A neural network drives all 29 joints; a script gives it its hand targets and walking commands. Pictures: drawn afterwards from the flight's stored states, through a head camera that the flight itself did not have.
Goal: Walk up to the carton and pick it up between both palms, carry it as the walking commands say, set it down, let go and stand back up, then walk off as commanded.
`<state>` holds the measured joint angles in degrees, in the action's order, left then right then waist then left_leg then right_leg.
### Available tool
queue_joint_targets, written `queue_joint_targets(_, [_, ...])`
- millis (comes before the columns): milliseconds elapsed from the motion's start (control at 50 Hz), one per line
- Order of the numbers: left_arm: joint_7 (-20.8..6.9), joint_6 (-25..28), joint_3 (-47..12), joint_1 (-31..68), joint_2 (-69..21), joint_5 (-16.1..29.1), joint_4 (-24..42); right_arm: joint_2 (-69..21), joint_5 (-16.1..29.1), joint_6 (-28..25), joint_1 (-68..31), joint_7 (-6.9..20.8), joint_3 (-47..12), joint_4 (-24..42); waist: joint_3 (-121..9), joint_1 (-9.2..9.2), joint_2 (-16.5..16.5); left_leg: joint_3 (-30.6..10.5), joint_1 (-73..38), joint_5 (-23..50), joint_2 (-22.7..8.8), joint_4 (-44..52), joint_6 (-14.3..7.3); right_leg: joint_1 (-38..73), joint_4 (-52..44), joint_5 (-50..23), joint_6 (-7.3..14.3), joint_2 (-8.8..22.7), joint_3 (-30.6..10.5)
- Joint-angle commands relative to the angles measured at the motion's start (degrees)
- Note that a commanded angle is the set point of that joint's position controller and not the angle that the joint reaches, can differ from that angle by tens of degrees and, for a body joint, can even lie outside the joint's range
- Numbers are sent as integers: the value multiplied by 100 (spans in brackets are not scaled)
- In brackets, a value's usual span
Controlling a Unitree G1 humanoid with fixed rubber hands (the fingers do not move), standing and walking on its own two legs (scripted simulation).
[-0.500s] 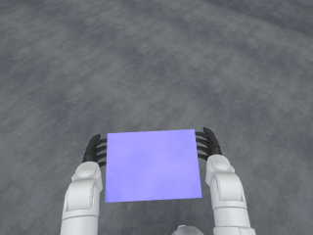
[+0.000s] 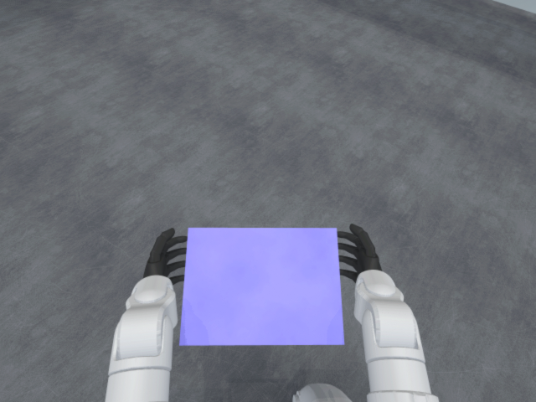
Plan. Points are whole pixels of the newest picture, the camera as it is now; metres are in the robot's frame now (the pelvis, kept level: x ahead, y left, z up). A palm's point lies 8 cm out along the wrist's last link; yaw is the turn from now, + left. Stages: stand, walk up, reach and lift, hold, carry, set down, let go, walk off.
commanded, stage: carry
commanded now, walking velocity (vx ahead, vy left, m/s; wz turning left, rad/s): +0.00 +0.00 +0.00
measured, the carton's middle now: (262, 286) +0.31 +0.01 -0.08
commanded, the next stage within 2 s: none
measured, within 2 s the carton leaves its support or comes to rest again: neither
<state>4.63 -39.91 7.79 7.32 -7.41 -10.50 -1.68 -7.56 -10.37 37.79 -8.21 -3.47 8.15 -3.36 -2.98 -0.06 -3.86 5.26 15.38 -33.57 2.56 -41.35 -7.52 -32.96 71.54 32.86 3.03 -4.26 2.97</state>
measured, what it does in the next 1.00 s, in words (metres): walks ahead: right foot, then left foot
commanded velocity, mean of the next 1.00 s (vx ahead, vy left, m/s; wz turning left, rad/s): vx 0.00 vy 0.25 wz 0.00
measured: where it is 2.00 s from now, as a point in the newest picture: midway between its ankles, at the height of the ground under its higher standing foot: (160, 244)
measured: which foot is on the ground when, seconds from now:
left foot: down 0.00-0.12, up 0.14-0.32, down 0.34-0.60, up 0.62-0.86, down 0.88-1.00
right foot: up 0.00-0.08, down 0.10-0.38, up 0.40-0.56, down 0.58-0.88, up 0.90-1.00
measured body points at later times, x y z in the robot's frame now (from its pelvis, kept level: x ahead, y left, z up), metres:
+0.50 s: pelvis +0.31 +0.09 +0.00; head +0.35 +0.09 +0.45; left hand +0.59 +0.25 +0.05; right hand +0.61 -0.06 +0.05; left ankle +0.18 +0.09 -0.70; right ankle +0.22 -0.03 -0.63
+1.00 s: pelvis +0.62 +0.22 +0.00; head +0.67 +0.23 +0.45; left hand +0.90 +0.40 +0.05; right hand +0.93 +0.10 +0.05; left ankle +0.63 +0.30 -0.71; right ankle +0.46 +0.10 -0.55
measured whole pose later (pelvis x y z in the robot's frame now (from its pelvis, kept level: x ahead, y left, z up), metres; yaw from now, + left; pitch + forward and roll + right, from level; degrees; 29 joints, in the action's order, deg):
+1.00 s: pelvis +0.62 +0.22 +0.00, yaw +4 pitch +6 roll -1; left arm 13.2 -68.5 8.1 13.3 -8.4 -4.4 17.5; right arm -8.8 -2.6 64.4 -15.4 -16.2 7.8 13.3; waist -0.3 -0.8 0.0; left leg 4.3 31.0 -21.2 0.8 -46.1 -4.2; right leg -28.9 87.6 37.3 -0.7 -1.1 0.5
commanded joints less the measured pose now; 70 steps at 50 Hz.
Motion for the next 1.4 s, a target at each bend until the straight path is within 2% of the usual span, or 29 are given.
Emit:
queue_joint_targets(0, [-1380, 455, -3826, 3225, -4618, 1562, 765, -4000, 1378, -283, -3126, 1438, -3473, 783, -2191, 186, -397, -577, -4397, 11804, -500, 419, 1058, -1553, -2113, -871, 22, -464, 1420])
queue_joint_targets(40, [-1405, 376, -3914, 3142, -4832, 1602, 1064, -4362, 1530, -146, -2633, 1485, -3729, 1003, -2394, -6, 390, -89, -2207, 11577, -411, -784, 1393, 1559, -4307, -2820, -32, -981, 1817])
queue_joint_targets(60, [-1446, 260, -3671, 2380, -4826, 1391, 353, -4201, 1605, -98, -3107, 1510, -3715, 1107, -2655, -436, 580, -68, -1164, 10128, -469, -2357, 1357, 3019, -4769, -4462, 533, -383, 1005])
queue_joint_targets(100, [-1455, 285, -3267, 2625, -4453, 1011, -179, -4546, 1381, -77, -2926, 1606, -3460, 260, -3020, -365, 1920, -587, 2042, -516, 617, -5055, 1505, 5402, -3602, -11539, 2248, 2240, -2792])
queue_joint_targets(160, [-1433, 304, -3389, 2344, -4694, 843, -440, -4551, 1044, -197, -2037, 1716, -2901, -688, -1652, -354, 247, -1665, 2535, -1183, -49, -4063, 627, 3522, -3709, -8057, 2190, 2359, -3417])
queue_joint_targets(220, [-1371, -583, -5211, 3701, -5260, 3017, 3225, -4932, 2773, 573, -2932, 1511, -4540, 2861, -575, -40, 24, -888, 1427, -323, -257, -1031, 592, 1912, -4300, -6350, 1367, 1946, -2134])
queue_joint_targets(280, [-1258, -1607, -4825, 2797, -4805, 2817, 2960, -4713, 2934, 1654, -2326, 1385, -4662, 2530, -2000, -44, 860, -319, 588, 1683, -221, 1313, 820, 3477, -3527, -7321, 744, 2206, -1134])
queue_joint_targets(320, [-1246, -2003, -4302, 1964, -4497, 2467, 2477, -4697, 2763, 2121, -1805, 1435, -4430, 1938, -2953, 32, 152, -979, -2167, 7276, -958, 889, 446, 1872, -1935, -6188, -64, 1568, -44])
queue_joint_targets(340, [-1254, -2118, -4295, 2381, -4709, 2513, 2517, -4826, 2807, 2227, -1917, 1510, -4399, 1851, -3103, 107, -1189, -1593, -3702, 11788, -1685, 267, -245, 265, -855, -2223, -443, 649, 397])
queue_joint_targets(360, [-1266, -2292, -4114, 2277, -4717, 2451, 2267, -4614, 2794, 2421, -1970, 1485, -4311, 1797, -2977, 118, -1638, -1875, -4317, 13202, -2045, 143, -613, -797, -58, 498, -368, 74, 312])
queue_joint_targets(380, [-1298, -2341, -4102, 2194, -4701, 2490, 2445, -4709, 2932, 2533, -2066, 1493, -4421, 2039, -2702, 141, -905, -1702, -4809, 12090, -1951, 245, -648, -1753, 28, 602, -273, 134, 427])
queue_joint_targets(440, [-1341, -2403, -4598, 3851, -5474, 3252, 3225, -5034, 3375, 2652, -3864, 1499, -4724, 3432, -1620, 209, -288, -1396, -4201, 11309, -1311, 673, 625, -2657, -232, 584, -119, -72, 897])
queue_joint_targets(520, [-1231, -2644, -3996, 3309, -5488, 2896, 2536, -5040, 3252, 3011, -3639, 1512, -4306, 2798, -2146, -225, 395, 125, -1711, 12125, -394, -875, 1616, 1521, -3731, -1326, -11, -464, 1658])
queue_joint_targets(540, [-1249, -2646, -4025, 3712, -5555, 2902, 2519, -4936, 3212, 3045, -3684, 1530, -4078, 2435, -2424, -494, 269, 567, -718, 10893, -31, -2625, 1844, 3076, -4858, -3346, 382, -163, 1539])
queue_joint_targets(560, [-1224, -2632, -4010, 3528, -5578, 2819, 2568, -4903, 3226, 3046, -3904, 1560, -4049, 2411, -2931, -959, 1177, -27, 2041, 4827, 282, -5671, 1938, 5432, -4366, -7749, 1684, 1870, -1182])
queue_joint_targets(580, [-1218, -2633, -4149, 3933, -5442, 2935, 2645, -5332, 3137, 3039, -3460, 1607, -4103, 2059, -3351, -428, 1969, -807, 3157, -459, 564, -6500, 1674, 6338, -3542, -11632, 2391, 3159, -3139])
queue_joint_targets(600, [-1195, -2661, -4186, 3909, -5317, 2870, 2736, -5386, 3194, 2983, -3425, 1681, -4033, 1857, -2796, -278, 714, -1563, 3054, -410, 239, -6489, 1382, 5258, -3863, -10223, 2282, 3536, -3624])
queue_joint_targets(660, [-1271, -2768, -4270, 4353, -5662, 3177, 2728, -5542, 3098, 2992, -3792, 1654, -3723, 1836, -643, -452, 631, -1785, 5068, -2179, -93, -6604, 686, 4395, -3843, -8128, 1595, 2974, -3565])
queue_joint_targets(720, [-1428, -2855, -4310, 4666, -5583, 3441, 2624, -5615, 2822, 2891, -3338, 1517, -3412, 1496, -710, -317, 139, -1197, 4409, -1144, -343, -4421, 646, 4378, -4207, -6941, 888, 2592, -2011])
queue_joint_targets(820, [-1454, -2838, -3771, 4295, -5348, 3065, 2382, -5592, 2827, 2907, -3185, 1366, -3684, 1600, -2092, 208, 1605, 850, -1031, 4845, 320, 1916, 834, 3198, -1343, -7755, -659, 1331, 652])
queue_joint_targets(860, [-1507, -2807, -3828, 3992, -5476, 3005, 2128, -5591, 2808, 2890, -3080, 1394, -3688, 1611, -2731, 336, -1446, -2044, -4073, 13322, -1912, 608, -981, -855, 2166, 1201, -827, -446, 81])
queue_joint_targets(880, [-1568, -2768, -3964, 4258, -5548, 3179, 2216, -5408, 2720, 2834, -3306, 1382, -3690, 1720, -3076, 231, -1067, -2154, -3667, 13118, -2578, 767, -1356, -635, 3048, 1077, -515, -47, -174])
queue_joint_targets(940, [-1464, -2788, -3740, 3716, -5738, 3208, 2358, -5514, 3167, 2917, -3860, 1277, -4023, 2634, -2765, 199, 255, -2375, -3999, 9584, -2163, 629, -1010, -2030, 1949, 698, -385, 309, -317])
queue_joint_targets(980, [-1427, -2789, -3915, 3597, -5743, 3086, 2074, -5503, 3039, 2844, -3518, 1282, -3982, 2193, -2809, 83, -594, -1879, -3824, 9202, -1943, 536, -779, -1845, 669, 307, -438, 621, -297])
queue_joint_targets(1120, [-1376, -2665, -4076, 4230, -5891, 3190, 2705, -5633, 2994, 2830, -3954, 1354, -4043, 2551, -2724, -114, -671, 10, -1420, 7828, -571, -158, 93, 1860, -4062, -3056, -137, 160, 804])
queue_joint_targets(1140, [-1403, -2656, -4112, 4434, -5921, 3281, 2765, -5566, 2930, 2858, -3935, 1338, -4000, 2373, -3067, -296, -650, 164, -708, 6875, -503, -979, 366, 3052, -4681, -4682, 170, 729, 253])
queue_joint_targets(1180, [-1364, -2721, -3974, 3910, -5751, 3106, 2214, -5532, 2978, 2977, -3696, 1419, -3914, 2025, -3131, -321, 1691, -315, 2389, -33, 449, -3369, 1197, 5449, -3967, -10726, 1639, 3273, -2697])
queue_joint_targets(1260, [-1449, -2815, -3926, 3811, -5742, 2997, 2088, -5577, 2869, 3023, -3729, 1430, -3965, 1879, -2140, -163, 1427, -1490, 2274, -152, -566, -2306, 823, 3831, -4170, -7925, 952, 2892, -2160])
queue_joint_targets(1380, [-1459, -2896, -3828, 4241, -5548, 3016, 2283, -5576, 2830, 3063, -3559, 1339, -3812, 1814, -2308, -37, 1810, -49, 105, 1910, 12, 2311, 786, 3453, -3800, -6660, 179, 2337, -850])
